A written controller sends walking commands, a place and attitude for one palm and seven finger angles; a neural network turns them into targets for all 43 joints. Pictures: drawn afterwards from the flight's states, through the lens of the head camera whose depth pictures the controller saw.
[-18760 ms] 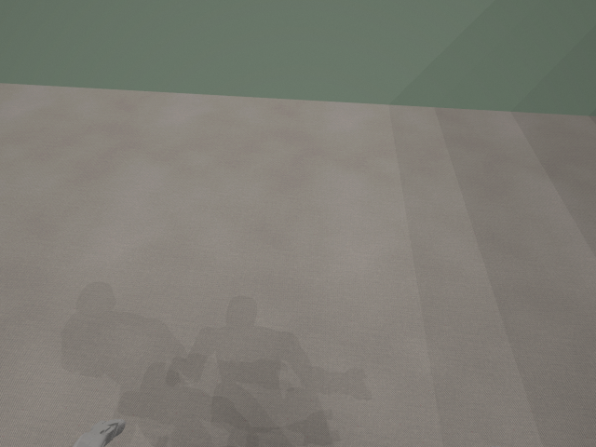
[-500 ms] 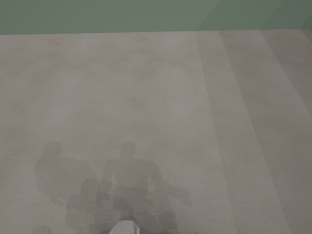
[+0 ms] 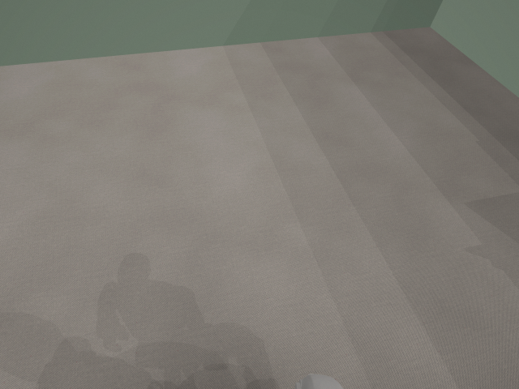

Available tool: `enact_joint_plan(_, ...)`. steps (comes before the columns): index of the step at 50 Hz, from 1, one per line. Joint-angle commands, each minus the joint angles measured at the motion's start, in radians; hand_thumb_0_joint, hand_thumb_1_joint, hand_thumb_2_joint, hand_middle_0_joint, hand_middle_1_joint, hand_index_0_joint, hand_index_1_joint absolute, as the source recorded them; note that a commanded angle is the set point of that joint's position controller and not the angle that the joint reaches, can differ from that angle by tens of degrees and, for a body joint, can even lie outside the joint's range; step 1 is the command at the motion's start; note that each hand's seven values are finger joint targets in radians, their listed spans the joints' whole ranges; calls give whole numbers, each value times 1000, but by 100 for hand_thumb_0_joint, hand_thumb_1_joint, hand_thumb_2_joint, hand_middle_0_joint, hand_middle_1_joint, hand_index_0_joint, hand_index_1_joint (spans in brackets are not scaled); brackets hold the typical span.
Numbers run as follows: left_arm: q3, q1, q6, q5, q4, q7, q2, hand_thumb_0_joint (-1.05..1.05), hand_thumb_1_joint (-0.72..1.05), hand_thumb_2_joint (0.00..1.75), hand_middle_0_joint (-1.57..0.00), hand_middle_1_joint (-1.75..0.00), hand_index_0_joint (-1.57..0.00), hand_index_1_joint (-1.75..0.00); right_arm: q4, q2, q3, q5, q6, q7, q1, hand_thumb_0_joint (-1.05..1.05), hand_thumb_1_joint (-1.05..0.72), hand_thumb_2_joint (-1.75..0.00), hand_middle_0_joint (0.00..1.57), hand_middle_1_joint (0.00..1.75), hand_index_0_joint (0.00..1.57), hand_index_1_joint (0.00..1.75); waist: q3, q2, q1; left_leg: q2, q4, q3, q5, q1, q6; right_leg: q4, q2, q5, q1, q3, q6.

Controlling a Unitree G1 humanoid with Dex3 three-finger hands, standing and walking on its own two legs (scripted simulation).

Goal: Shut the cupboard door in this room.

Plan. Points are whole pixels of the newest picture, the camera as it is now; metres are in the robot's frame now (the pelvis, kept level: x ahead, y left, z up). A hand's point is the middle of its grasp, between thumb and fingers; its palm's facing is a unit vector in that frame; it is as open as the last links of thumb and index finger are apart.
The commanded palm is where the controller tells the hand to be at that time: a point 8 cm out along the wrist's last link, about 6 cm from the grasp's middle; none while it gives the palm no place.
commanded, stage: turn or walk to find it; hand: left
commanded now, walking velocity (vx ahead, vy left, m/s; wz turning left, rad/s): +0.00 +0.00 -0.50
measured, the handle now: out of the picture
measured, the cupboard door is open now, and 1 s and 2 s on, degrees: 87 87 87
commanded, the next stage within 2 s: none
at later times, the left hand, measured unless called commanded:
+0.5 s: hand out of the picture +0.12 +0.11 -0.15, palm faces -0.21 -0.94 -0.25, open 7.4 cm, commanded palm none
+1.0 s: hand (164, 367) +0.17 +0.18 -0.17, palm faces -0.41 -0.88 -0.23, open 7.4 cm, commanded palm none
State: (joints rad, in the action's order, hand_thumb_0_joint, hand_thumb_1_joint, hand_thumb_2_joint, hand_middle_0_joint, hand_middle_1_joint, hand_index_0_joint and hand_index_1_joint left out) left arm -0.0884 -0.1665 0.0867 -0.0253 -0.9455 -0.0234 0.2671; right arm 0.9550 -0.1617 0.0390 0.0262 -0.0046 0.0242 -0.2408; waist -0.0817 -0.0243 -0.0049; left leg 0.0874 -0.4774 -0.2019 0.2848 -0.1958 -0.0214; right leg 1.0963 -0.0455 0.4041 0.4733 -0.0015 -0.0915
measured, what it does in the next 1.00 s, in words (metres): steps on the spot, turning right: right foot, then left foot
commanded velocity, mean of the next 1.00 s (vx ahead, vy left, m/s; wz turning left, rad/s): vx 0.00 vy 0.00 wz -0.50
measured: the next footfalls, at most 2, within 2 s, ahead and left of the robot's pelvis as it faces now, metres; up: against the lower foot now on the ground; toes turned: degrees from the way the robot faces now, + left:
right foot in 0.18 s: +0.02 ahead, -0.14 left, +0.00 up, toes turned -12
left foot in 0.74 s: +0.08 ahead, +0.08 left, +0.00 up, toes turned -18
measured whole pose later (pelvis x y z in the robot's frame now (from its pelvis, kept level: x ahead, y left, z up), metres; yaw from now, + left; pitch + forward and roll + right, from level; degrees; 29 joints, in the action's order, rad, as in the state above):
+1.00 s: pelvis +0.02 +0.00 +0.00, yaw -29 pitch +0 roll -2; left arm -0.10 -0.19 0.07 -0.02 -0.95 -0.02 0.28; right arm 0.91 -0.16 0.03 0.02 0.00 0.02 -0.18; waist -0.09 -0.03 -0.03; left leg 0.08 -0.49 -0.18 0.29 -0.20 -0.03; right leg 1.19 -0.03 0.39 0.50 -0.02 -0.09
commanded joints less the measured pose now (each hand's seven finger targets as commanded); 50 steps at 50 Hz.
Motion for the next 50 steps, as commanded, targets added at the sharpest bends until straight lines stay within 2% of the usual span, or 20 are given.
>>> enact_joint_plan(1,8,114,-36,7,109,-6,17,0,90,90,-20,-30,-20,-30,-25,-220,68,-2,-10,10,-104,0,-90,-90,20,30,20,30,120,211,70,268,69,161,-609,247,-130,-183,-13,78,75,62,13)
enact_joint_plan(5,10,76,-51,9,97,-3,16,0,90,90,-20,-30,-20,-30,-22,-233,77,-1,-2,0,-71,0,-90,-90,20,30,20,30,136,244,51,268,0,111,-602,185,-93,-418,16,27,-83,105,49)
enact_joint_plan(7,2,-26,-65,6,67,3,49,0,90,90,-20,-30,-20,-30,-28,-231,77,-10,1,-5,-46,0,-90,-90,20,30,20,30,166,162,-10,235,-145,40,-489,81,-18,-662,16,-228,-288,112,71)
enact_joint_plan(8,-13,-105,-78,-3,44,16,144,0,90,90,-20,-30,-20,-30,-44,-182,66,-19,5,-11,-55,0,-90,-90,20,30,20,30,211,-54,-48,177,-333,-3,-220,-145,47,-729,-149,-449,-517,-86,127)
enact_joint_plan(9,-34,-157,-79,1,26,31,233,0,90,90,-20,-30,-20,-30,-103,-108,38,-14,12,-12,31,0,-90,-90,20,30,20,30,170,-307,-82,31,-553,11,350,-404,95,-716,-362,-837,-556,-374,229)
enact_joint_plan(10,-29,-170,-71,16,22,40,218,0,90,90,-20,-30,-20,-30,-112,-137,39,-17,31,3,60,0,-90,-90,20,30,20,30,176,-217,-87,31,-651,154,365,-392,81,-709,-380,-861,-489,-332,298)
enact_joint_plan(11,-33,-114,-69,15,39,47,189,0,90,90,-20,-30,-20,-30,-100,-135,42,-17,43,6,60,0,-90,-90,20,30,20,30,135,-233,-64,41,-689,198,302,-395,76,-757,-326,-668,-404,-313,292)
enact_joint_plan(13,-17,-7,-64,15,72,46,139,0,90,90,-20,-30,-20,-30,-73,-158,49,-6,48,-2,66,0,-90,-90,20,30,20,30,43,-143,-27,45,-723,212,160,-406,84,-774,-241,-477,-322,-264,250)
enact_joint_plan(17,-6,1,-85,16,78,37,117,0,90,90,-20,-30,-20,-30,-40,-157,52,-4,45,-8,0,0,-90,-90,20,30,20,30,98,-107,8,22,-680,206,45,-371,108,-756,-167,-555,-359,-184,204)
enact_joint_plan(21,-9,-56,-88,15,66,34,123,0,90,90,-20,-30,-20,-30,-59,-164,49,-4,45,-2,52,0,-90,-90,20,30,20,30,109,-110,-15,6,-648,222,51,-395,119,-750,-165,-591,-390,-239,214)
enact_joint_plan(29,-21,-90,-78,1,52,40,144,0,90,90,-20,-30,-20,-30,-108,-151,34,-16,28,5,155,0,-90,-90,20,30,20,30,117,-103,-39,-25,-407,211,147,-308,106,-712,-177,-648,-378,-358,294)
enact_joint_plan(32,-27,-61,-73,1,52,41,152,0,90,90,-20,-30,-20,-30,-110,-146,33,-24,18,9,123,0,-90,-90,20,30,20,30,140,-134,-20,-47,-247,204,141,-204,92,-672,-164,-708,-357,-376,282)
enact_joint_plan(34,-26,-21,-68,8,60,40,154,0,90,90,-20,-30,-20,-30,-88,-151,33,-29,9,14,43,0,-90,-90,20,30,20,30,178,-117,19,-63,-47,189,6,-48,82,-612,-121,-676,-300,-360,231)
enact_joint_plan(35,-22,-5,-65,16,65,39,134,0,90,90,-20,-30,-20,-30,-72,-172,36,-29,0,17,-3,0,-90,-90,20,30,20,30,196,-77,43,-29,79,201,-107,99,71,-550,-70,-584,-208,-321,186)
enact_joint_plan(36,-13,-40,-59,24,76,35,77,0,90,90,-20,-30,-20,-30,-74,-245,47,-19,-10,18,-10,0,-90,-90,20,30,20,30,219,138,37,168,175,384,-213,249,18,-418,53,-270,-31,-226,126)
enact_joint_plan(37,-2,-63,-60,18,76,28,51,0,90,90,-20,-30,-20,-30,-91,-305,60,-18,-2,14,-9,0,-90,-90,20,30,20,30,196,328,27,361,167,528,-436,257,-62,-202,110,185,91,-83,70)
enact_joint_plan(38,-10,-62,-53,9,76,29,73,0,90,90,-20,-30,-20,-30,-107,-304,56,-9,8,10,4,0,-90,-90,20,30,20,30,164,263,32,400,154,501,-413,140,-128,-38,78,228,65,-82,60)
enact_joint_plan(41,-30,-54,-38,-2,50,10,91,0,90,90,-20,-30,-20,-30,-134,-212,33,-1,1,17,118,0,-90,-90,20,30,20,30,33,198,-17,249,179,324,-336,-4,-93,127,40,66,83,-65,34)
enact_joint_plan(43,-24,-66,-39,-1,43,1,67,0,90,90,-20,-30,-20,-30,-122,-196,33,-2,-8,16,87,0,-90,-90,20,30,20,30,58,166,-15,203,150,232,-440,49,-74,154,32,6,99,-40,23)
enact_joint_plan(50,-8,12,-30,6,77,-1,33,0,90,90,-20,-30,-20,-30,-80,-201,53,-7,-13,10,-25,0,-90,-90,20,30,20,30,98,175,28,255,120,178,-518,176,-126,38,-14,7,127,6,-2)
